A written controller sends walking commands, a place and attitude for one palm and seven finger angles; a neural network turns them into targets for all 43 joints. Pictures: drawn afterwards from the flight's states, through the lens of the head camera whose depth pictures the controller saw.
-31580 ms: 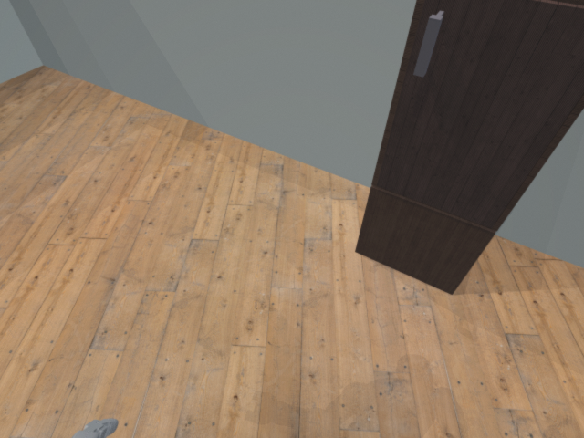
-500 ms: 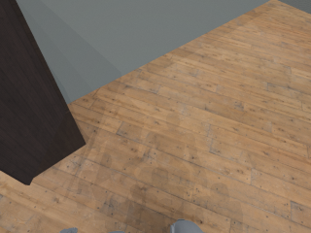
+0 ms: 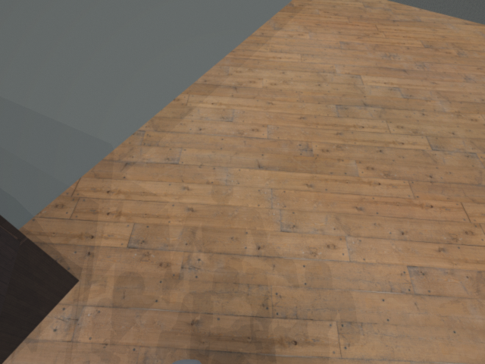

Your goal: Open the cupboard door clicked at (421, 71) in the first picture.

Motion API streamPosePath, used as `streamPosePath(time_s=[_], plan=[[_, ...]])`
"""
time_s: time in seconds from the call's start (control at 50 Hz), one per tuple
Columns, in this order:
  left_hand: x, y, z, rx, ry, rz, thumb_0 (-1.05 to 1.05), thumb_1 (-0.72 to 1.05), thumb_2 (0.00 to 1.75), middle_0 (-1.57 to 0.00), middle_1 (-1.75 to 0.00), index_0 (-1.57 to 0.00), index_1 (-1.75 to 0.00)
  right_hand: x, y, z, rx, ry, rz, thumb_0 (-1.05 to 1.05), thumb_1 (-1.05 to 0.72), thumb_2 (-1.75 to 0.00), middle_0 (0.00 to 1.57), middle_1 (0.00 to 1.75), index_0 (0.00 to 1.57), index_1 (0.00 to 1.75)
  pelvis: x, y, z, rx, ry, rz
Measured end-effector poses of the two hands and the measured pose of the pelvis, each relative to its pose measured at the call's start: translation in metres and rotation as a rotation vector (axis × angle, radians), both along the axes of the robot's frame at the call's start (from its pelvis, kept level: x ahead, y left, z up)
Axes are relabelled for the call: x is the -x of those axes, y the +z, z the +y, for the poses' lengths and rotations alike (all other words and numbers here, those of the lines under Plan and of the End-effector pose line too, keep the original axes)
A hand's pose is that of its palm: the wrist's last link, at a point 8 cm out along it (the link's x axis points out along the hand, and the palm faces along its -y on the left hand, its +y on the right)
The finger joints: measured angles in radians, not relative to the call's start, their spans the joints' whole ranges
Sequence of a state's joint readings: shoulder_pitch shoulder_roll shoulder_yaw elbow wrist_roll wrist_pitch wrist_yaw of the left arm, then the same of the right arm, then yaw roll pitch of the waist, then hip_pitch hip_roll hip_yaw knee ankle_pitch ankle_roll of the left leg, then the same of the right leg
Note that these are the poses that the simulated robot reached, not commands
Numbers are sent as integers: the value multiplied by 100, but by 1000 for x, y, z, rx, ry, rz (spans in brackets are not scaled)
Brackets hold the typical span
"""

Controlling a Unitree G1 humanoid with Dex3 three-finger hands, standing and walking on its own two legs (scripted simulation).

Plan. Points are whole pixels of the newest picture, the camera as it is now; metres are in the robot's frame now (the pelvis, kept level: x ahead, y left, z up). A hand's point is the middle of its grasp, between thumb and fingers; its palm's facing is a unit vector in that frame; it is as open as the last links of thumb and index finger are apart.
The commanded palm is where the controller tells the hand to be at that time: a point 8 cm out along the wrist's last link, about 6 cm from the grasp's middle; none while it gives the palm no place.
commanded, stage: walk to a spot facing it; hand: left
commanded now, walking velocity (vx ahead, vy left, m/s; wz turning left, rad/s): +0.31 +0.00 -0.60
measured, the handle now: out of the picture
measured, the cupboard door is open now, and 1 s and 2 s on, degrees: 41 41 41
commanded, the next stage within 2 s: turn to face it in 1.16 s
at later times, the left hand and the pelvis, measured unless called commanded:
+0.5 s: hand (225, 243) +0.38 +0.07 -0.16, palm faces -0.34 -0.91 -0.22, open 7.4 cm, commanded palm none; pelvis +0.16 -0.06 -0.02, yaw -17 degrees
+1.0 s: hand (242, 205) +0.49 +0.03 -0.17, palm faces -0.39 -0.90 -0.17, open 7.4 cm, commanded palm none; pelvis +0.39 -0.12 +0.01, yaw -27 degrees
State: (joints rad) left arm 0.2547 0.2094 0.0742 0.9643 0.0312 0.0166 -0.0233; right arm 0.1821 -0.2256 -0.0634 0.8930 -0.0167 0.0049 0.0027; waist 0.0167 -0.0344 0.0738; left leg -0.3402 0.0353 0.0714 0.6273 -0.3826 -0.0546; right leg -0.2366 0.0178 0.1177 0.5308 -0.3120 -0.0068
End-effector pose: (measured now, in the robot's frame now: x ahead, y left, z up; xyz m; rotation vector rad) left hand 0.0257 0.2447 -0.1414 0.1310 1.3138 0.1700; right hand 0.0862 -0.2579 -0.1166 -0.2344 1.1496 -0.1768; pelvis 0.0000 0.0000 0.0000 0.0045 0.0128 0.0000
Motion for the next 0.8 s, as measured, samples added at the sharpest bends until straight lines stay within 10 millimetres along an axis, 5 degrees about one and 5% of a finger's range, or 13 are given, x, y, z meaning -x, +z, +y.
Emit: streamPosePath(time_s=[0.1, 0.22, 0.36, 0.46, 0.52, 0.62, 0.8], plan=[[-39, -10, 11, 28, -77, 34, 1, 91, 89, -20, -30, -20, -30, 7, 3, 13, 26, -56, -26, 1, -90, -89, 20, 30, 20, 30, -25, -3, 11, 17, -81, -3], [-137, 7, -5, 51, -196, -64, 1, 91, 90, -20, -30, -19, -30, 57, 5, 26, -16, -189, 150, 1, -90, -89, 20, 30, 20, 30, -61, 10, 7, 23, -162, 7], [-275, 15, -67, 44, -397, -180, 1, 91, 90, -20, -30, -19, -30, 112, -4, 34, -95, -385, 363, 1, -90, -89, 20, 30, 20, 30, -111, 3, -20, 12, -251, 7], [-355, 11, -119, 23, -467, -321, 0, 91, 90, -20, -30, -19, -30, 116, -24, 22, -164, -472, 485, 1, -90, -89, 20, 30, 20, 30, -151, -19, -57, -8, -286, -10], [-362, 12, -133, 11, -469, -290, 0, 91, 89, -20, -30, -19, -30, 76, -29, -1, -156, -488, 437, 1, -90, -89, 20, 30, 20, 30, -168, -13, -67, 6, -302, -19], [-353, 11, -145, 18, -458, -140, 0, 92, 89, -20, -30, -20, -30, -30, -18, -43, -117, -469, 216, 1, -91, -89, 20, 30, 19, 29, -206, 4, -82, -2, -340, -1], [-380, -2, -120, 3, -371, -2, -1, 94, 89, -20, -30, -20, -30, -209, -9, -85, -64, -363, -36, 1, -91, -89, 20, 30, 19, 30, -300, -1, -94, 22, -383, 0]])
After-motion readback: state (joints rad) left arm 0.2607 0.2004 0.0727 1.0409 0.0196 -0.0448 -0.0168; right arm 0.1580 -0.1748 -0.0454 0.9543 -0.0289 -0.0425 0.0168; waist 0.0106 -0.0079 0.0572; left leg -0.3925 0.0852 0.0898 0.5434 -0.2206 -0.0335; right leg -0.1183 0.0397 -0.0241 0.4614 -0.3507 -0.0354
